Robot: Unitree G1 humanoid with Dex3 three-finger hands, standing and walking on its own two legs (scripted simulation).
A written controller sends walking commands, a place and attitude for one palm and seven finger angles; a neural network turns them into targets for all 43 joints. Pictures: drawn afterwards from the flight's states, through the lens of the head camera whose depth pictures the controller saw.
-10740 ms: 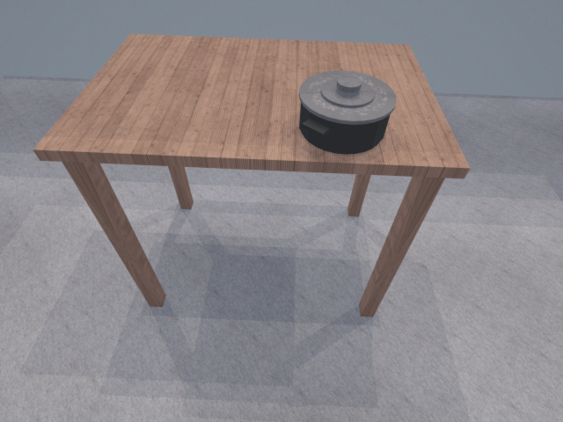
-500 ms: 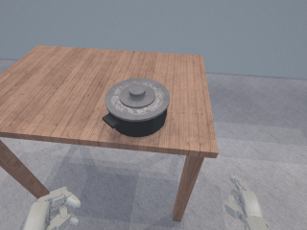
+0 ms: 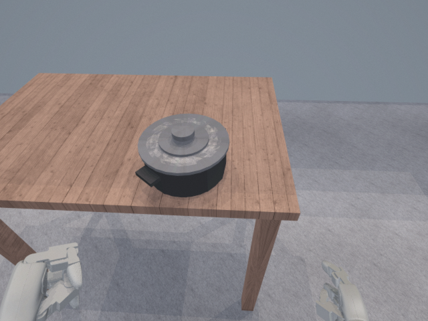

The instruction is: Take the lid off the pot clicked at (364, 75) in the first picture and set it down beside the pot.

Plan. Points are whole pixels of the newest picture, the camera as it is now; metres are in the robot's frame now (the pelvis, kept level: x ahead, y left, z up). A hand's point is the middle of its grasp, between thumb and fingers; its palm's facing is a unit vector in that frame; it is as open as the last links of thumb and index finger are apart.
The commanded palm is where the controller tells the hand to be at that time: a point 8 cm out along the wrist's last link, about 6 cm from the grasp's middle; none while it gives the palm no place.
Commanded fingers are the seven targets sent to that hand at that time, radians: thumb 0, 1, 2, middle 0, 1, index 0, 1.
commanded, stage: raise the hand higher, near the body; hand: left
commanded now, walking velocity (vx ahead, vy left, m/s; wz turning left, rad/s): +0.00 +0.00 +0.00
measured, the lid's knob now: (183, 132) +0.46 +0.13 +0.12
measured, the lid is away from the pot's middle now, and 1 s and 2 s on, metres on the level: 0.00 0.00 0.00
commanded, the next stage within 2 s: reach forward and open the fingers in 0.44 s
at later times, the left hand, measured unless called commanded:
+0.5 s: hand (54, 248) +0.16 +0.24 +0.15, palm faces +0.35 -0.85 -0.39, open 3.1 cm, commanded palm +0.11 +0.28 +0.18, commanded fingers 0.00 0.90 0.90 -1.30 -1.50 -1.30 -1.50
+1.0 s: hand (44, 236) +0.18 +0.27 +0.14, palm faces -0.01 -0.12 -0.99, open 3.6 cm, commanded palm +0.16 +0.27 +0.21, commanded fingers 0.00 0.15 1.40 -1.08 -0.65 -1.08 -0.65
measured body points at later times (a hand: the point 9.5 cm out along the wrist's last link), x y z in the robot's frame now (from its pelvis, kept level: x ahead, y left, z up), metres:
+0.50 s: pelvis -0.01 +0.01 +0.00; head -0.02 +0.00 +0.45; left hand +0.14 +0.28 +0.17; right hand +0.20 -0.19 -0.07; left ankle +0.05 +0.10 -0.74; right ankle -0.06 -0.09 -0.74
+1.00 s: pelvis -0.03 +0.02 -0.01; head -0.05 -0.03 +0.44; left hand +0.18 +0.28 +0.20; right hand +0.22 -0.18 -0.08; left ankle +0.05 +0.10 -0.74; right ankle -0.06 -0.09 -0.74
